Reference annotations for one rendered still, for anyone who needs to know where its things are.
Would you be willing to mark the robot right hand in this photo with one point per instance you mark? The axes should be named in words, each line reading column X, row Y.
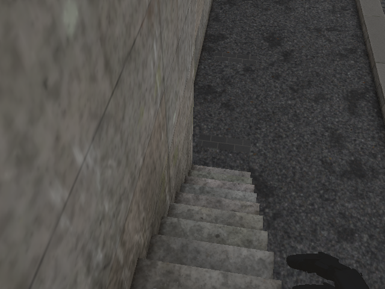
column 329, row 268

